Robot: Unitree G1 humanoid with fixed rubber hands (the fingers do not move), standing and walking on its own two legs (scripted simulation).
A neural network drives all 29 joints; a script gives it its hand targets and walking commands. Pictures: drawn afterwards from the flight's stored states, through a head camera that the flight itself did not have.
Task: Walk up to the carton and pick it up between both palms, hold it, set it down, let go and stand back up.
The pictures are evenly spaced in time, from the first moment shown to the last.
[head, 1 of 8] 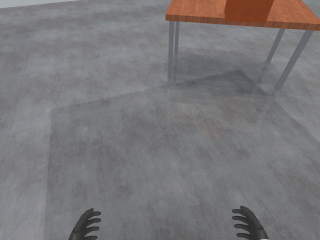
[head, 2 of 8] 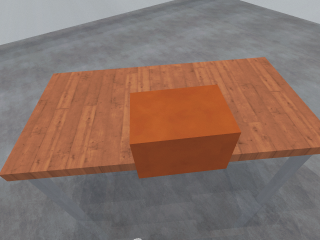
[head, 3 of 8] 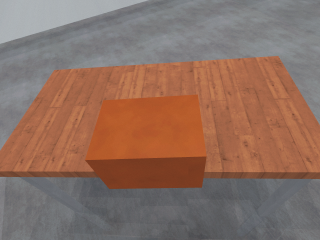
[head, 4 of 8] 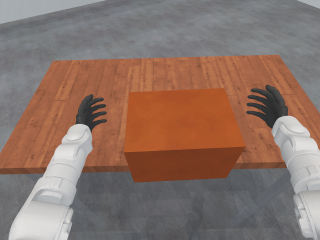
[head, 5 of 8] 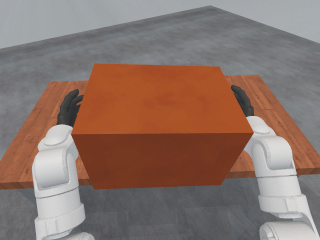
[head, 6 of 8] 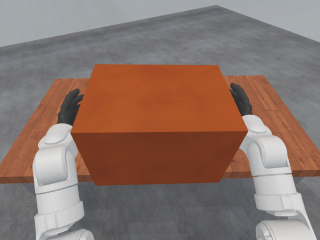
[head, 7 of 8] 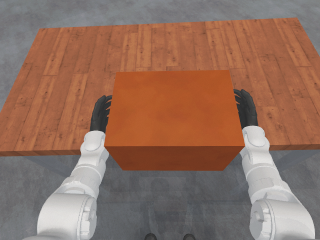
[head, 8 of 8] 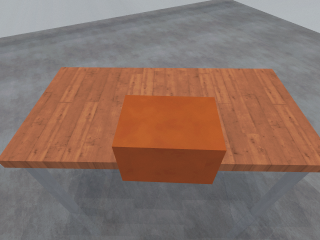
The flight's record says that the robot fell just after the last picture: no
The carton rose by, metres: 0.21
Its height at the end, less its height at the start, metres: +0.00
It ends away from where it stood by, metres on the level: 0.03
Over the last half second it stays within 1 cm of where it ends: yes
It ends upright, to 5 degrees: yes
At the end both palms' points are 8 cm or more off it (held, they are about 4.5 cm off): yes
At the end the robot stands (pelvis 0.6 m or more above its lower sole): yes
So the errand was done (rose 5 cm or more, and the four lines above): yes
